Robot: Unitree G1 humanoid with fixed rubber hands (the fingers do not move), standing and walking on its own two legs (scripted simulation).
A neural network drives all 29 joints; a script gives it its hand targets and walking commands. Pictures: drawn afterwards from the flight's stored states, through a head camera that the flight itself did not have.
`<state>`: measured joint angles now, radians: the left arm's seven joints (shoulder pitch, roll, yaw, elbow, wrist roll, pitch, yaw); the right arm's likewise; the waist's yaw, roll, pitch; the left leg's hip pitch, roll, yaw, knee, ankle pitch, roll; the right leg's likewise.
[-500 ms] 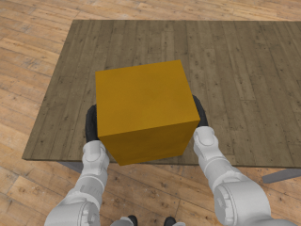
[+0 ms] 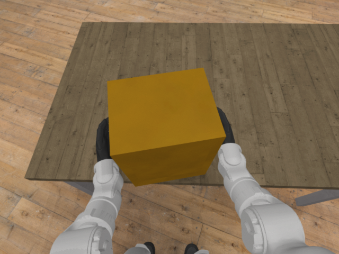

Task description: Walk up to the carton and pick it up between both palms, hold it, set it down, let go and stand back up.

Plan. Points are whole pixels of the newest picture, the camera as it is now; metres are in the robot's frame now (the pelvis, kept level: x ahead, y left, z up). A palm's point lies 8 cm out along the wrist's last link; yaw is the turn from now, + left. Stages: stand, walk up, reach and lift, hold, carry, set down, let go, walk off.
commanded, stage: reach and lift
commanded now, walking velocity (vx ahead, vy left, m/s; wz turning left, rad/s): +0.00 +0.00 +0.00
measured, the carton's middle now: (164, 135) +0.39 +0.06 -0.02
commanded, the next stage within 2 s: none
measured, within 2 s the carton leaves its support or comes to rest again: leaves its support in 0.78 s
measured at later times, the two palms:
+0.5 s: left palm (106, 152) +0.33 +0.20 -0.02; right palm (224, 136) +0.40 -0.09 -0.02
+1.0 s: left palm (105, 158) +0.31 +0.19 -0.01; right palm (228, 146) +0.37 -0.10 -0.01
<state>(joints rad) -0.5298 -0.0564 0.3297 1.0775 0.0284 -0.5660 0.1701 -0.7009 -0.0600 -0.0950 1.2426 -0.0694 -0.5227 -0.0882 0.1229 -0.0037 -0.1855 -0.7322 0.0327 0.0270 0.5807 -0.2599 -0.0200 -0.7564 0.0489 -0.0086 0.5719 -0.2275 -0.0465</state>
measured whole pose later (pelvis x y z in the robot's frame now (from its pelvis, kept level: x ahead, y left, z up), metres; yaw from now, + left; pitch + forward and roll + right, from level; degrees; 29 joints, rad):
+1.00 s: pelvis -0.02 +0.00 +0.00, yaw +0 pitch +22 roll +0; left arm -0.50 -0.06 0.27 1.08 -0.01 -0.60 0.17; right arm -0.65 -0.06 -0.10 1.25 -0.07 -0.59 -0.11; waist 0.12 0.00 -0.21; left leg -0.73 0.03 0.03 0.58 -0.24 -0.02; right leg -0.76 0.05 -0.01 0.57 -0.21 -0.05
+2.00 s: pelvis -0.04 +0.02 +0.01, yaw +0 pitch +12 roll -1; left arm -0.54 0.05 0.10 0.77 -0.13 0.14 0.23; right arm -0.63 -0.07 0.00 0.80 0.09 0.22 -0.16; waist 0.04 0.00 -0.31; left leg -0.56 0.03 0.02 0.57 -0.22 0.00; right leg -0.55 0.05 -0.01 0.48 -0.15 -0.03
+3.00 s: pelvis -0.05 +0.03 +0.02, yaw +0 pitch +5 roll -2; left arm -0.67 0.05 0.17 0.57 0.01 0.44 0.18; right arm -0.69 -0.07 -0.08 0.63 0.09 0.39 -0.18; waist 0.02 0.02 -0.18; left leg -0.41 0.03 0.02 0.52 -0.20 0.01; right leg -0.37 0.05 -0.01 0.38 -0.10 -0.02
